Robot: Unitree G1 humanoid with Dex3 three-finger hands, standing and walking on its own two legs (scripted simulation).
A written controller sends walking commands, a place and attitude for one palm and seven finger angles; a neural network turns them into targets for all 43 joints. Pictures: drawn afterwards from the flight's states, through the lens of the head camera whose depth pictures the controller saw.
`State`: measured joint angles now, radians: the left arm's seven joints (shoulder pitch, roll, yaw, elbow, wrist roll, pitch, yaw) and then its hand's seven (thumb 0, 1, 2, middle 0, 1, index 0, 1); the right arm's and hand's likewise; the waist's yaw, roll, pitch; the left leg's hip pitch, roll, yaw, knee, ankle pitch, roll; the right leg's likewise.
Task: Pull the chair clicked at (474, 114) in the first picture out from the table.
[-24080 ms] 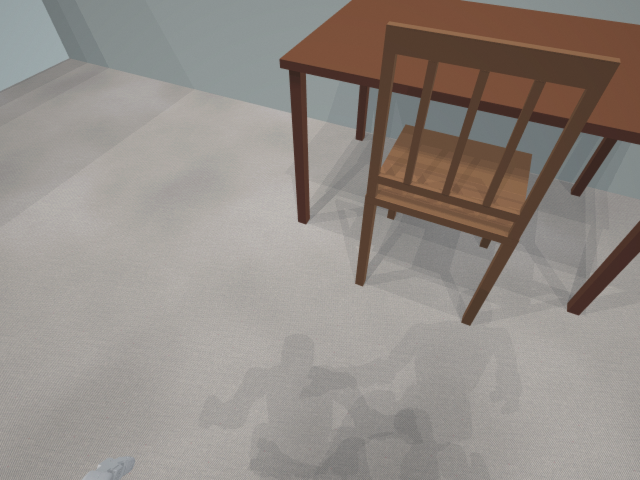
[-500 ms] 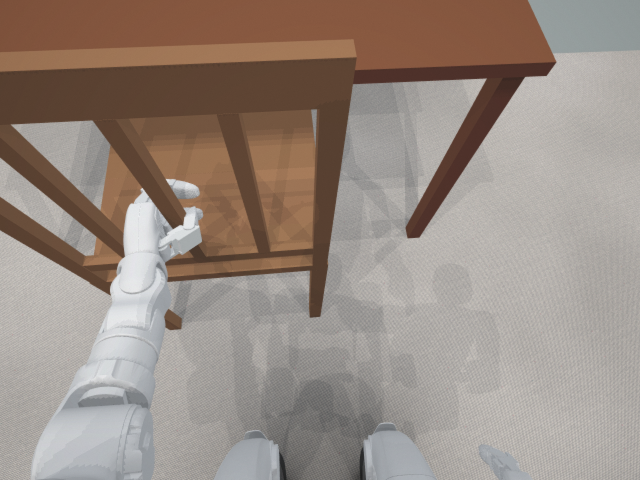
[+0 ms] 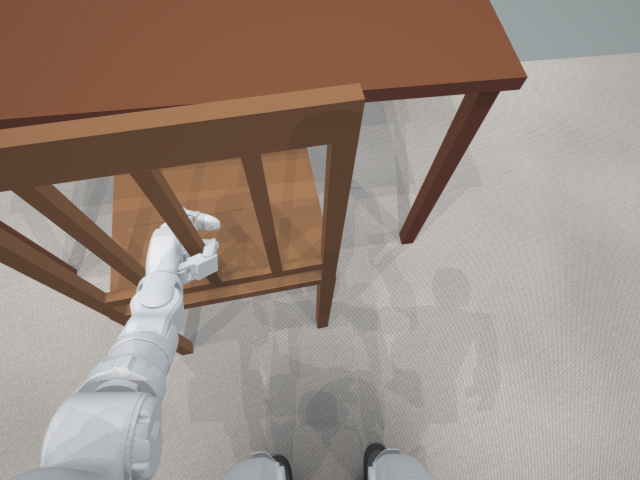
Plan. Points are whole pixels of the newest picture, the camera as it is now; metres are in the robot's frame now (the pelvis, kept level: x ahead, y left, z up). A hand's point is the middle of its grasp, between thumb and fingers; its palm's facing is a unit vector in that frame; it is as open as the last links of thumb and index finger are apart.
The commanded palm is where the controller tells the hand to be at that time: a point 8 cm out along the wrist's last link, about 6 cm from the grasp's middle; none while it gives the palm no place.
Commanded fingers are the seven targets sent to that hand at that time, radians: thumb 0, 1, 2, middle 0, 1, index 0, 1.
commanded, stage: step backward, pulling the chair out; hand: left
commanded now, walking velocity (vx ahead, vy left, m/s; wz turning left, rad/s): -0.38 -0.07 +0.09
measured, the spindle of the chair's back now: (189, 237) +0.42 +0.17 -0.05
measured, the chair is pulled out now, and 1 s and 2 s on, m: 0.05 0.24 0.36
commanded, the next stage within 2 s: none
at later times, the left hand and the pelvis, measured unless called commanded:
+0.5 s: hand (227, 302) +0.34 +0.12 -0.07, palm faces +0.07 -0.98 -0.16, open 5.2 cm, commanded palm +0.33 +0.17 -0.07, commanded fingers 0.00 0.90 0.90 -0.50 -1.45 -0.50 -1.45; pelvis -0.06 -0.02 +0.00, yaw +2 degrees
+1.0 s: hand (227, 394) +0.22 +0.11 -0.07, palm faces +0.05 -0.98 -0.19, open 5.3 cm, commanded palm +0.23 +0.16 -0.06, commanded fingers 0.00 0.90 0.90 -0.50 -1.45 -0.50 -1.45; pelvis -0.15 -0.03 -0.01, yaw +4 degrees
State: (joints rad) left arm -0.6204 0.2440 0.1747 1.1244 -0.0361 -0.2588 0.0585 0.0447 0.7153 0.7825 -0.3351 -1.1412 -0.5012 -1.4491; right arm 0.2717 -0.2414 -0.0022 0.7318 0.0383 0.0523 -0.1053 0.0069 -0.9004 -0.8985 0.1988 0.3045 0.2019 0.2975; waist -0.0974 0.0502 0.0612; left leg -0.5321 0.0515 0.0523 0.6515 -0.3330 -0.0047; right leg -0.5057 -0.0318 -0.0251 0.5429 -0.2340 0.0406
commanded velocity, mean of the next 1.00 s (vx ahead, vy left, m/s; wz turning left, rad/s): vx -0.38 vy -0.03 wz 0.09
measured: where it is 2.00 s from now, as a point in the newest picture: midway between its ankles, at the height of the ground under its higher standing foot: outside the picture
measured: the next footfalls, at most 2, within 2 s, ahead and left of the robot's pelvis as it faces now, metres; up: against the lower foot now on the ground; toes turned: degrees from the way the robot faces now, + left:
left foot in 0.94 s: -0.11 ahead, +0.10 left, +0.00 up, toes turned +4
left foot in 1.78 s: -0.21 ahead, +0.08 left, +0.00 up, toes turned +2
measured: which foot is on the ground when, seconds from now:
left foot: down 0.00-0.76, up 0.78-0.92, down 0.94-1.00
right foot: down 0.00-1.00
